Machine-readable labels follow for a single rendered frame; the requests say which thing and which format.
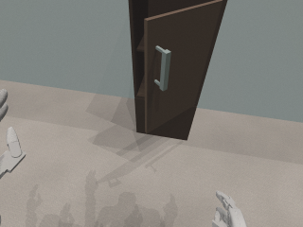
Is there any robot right hand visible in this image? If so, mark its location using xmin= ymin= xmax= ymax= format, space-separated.
xmin=212 ymin=190 xmax=248 ymax=227

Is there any cupboard door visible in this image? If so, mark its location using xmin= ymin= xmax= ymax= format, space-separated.
xmin=144 ymin=0 xmax=223 ymax=133

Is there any robot left hand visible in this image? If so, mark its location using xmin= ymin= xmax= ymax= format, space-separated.
xmin=0 ymin=89 xmax=27 ymax=179

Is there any handle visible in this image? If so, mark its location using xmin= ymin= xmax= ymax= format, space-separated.
xmin=154 ymin=45 xmax=171 ymax=92

